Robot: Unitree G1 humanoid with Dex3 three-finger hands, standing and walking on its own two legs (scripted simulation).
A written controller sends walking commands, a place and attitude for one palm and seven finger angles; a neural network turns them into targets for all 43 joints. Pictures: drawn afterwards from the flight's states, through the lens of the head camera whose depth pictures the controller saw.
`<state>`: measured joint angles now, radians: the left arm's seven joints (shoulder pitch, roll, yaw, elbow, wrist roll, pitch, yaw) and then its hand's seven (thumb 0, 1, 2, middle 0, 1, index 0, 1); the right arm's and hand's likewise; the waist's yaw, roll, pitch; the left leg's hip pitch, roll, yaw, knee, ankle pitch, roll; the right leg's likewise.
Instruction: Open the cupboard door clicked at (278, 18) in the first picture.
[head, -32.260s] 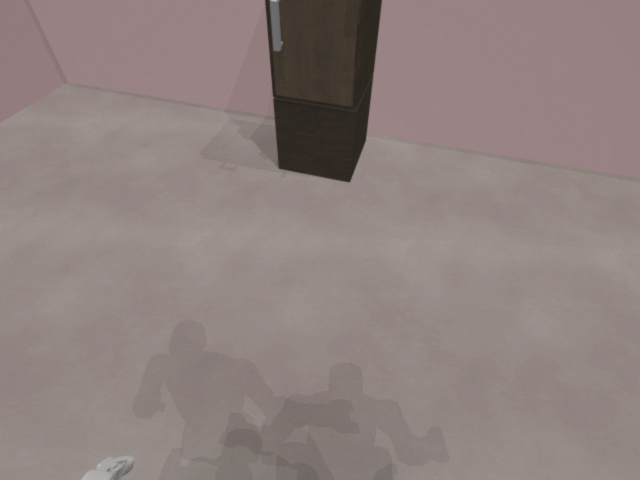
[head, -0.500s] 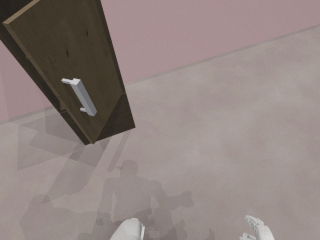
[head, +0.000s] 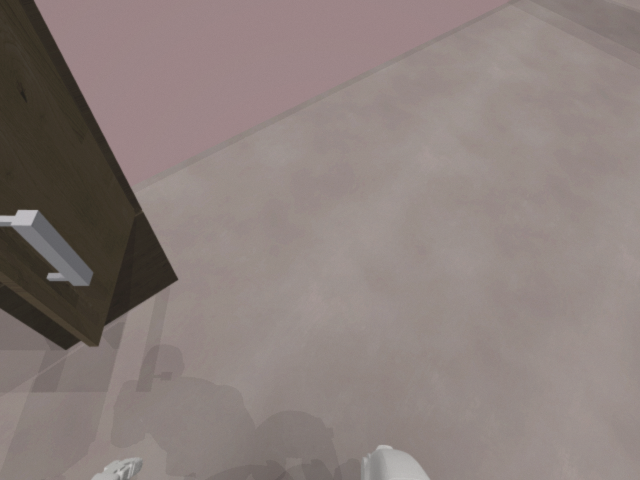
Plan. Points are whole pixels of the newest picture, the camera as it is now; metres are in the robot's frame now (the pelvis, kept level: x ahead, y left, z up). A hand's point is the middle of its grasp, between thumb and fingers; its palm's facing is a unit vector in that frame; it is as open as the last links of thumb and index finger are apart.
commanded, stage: walk to a spot facing it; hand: left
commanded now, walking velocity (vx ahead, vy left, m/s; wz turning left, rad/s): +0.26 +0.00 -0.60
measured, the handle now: (42, 252) +0.38 +0.44 -0.05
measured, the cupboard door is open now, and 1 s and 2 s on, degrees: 51 51 51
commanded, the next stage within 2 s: turn to face it in 1.76 s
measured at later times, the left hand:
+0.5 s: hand (235, 439) +0.18 +0.13 -0.17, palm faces -0.23 -0.95 -0.19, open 7.4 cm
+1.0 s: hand (353, 244) +0.52 -0.03 -0.16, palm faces -0.58 -0.79 -0.20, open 7.4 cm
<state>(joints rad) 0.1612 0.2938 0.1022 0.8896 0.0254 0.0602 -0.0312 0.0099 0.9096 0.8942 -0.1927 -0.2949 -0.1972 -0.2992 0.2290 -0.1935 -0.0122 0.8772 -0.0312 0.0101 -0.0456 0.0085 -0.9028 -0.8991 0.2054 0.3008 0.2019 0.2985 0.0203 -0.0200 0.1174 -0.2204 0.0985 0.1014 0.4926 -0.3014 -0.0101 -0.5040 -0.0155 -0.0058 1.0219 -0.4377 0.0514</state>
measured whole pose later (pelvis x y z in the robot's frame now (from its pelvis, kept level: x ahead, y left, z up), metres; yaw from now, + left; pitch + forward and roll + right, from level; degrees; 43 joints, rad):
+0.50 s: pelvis +0.12 -0.05 +0.00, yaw -17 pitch +1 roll +0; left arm 0.32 0.18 0.05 0.98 0.03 -0.02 -0.02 0.01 0.90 0.89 -0.20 -0.30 -0.21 -0.30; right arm 0.16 -0.22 -0.05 0.89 -0.02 -0.01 0.01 0.01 -0.91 -0.90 0.20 0.30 0.20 0.30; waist 0.02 -0.01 0.07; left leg -0.53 0.08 0.04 0.80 -0.29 -0.07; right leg -0.07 0.03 0.09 0.41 -0.35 -0.03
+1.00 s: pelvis +0.31 -0.11 -0.01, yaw -32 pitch +2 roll +1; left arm 0.07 0.21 0.06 0.95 0.03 0.01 -0.05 0.01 0.91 0.89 -0.19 -0.29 -0.19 -0.30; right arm 0.48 -0.18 -0.02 1.06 -0.04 -0.06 -0.02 0.01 -0.91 -0.90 0.20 0.30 0.20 0.30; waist -0.06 -0.01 0.07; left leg -0.01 0.09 0.28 0.36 -0.35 -0.05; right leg -0.57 -0.09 -0.09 0.75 -0.18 -0.03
